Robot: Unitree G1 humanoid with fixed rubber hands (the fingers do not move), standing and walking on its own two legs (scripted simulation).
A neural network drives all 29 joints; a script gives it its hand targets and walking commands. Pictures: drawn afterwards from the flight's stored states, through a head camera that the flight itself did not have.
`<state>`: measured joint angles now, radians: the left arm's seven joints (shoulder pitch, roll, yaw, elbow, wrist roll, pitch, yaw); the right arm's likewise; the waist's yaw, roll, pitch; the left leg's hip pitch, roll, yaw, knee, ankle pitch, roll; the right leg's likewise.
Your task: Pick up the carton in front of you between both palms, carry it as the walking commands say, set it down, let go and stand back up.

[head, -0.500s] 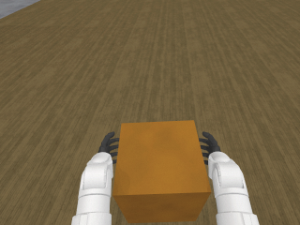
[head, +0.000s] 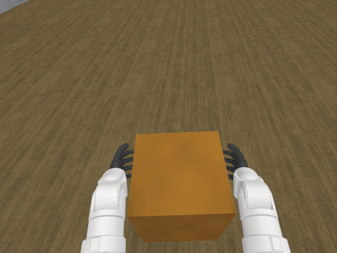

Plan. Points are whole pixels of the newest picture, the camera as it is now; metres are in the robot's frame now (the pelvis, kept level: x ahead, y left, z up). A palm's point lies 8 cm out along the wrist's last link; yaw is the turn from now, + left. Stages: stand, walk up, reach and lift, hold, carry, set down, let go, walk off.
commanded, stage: carry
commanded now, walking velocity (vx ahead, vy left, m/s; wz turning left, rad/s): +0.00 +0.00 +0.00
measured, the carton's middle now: (179, 190) +0.28 +0.00 -0.04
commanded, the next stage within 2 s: hold in 0.10 s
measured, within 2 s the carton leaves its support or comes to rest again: neither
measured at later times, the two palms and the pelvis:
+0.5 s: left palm (106, 183) +0.26 +0.17 +0.05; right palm (232, 171) +0.29 -0.13 +0.05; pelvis -0.01 -0.01 +0.01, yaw +6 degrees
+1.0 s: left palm (120, 196) +0.30 +0.18 -0.10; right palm (216, 185) +0.34 -0.12 -0.11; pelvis -0.05 -0.04 -0.05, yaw +9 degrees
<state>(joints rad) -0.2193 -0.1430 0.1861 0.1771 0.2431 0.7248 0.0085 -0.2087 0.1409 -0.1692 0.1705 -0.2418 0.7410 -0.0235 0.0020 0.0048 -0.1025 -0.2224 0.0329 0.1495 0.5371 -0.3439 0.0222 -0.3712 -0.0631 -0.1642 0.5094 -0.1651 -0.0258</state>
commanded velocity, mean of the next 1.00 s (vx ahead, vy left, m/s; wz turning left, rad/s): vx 0.00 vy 0.00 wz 0.00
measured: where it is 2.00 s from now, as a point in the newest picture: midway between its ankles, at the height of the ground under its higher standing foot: outside the picture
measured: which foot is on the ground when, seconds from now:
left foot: down 0.00-1.00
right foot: down 0.00-1.00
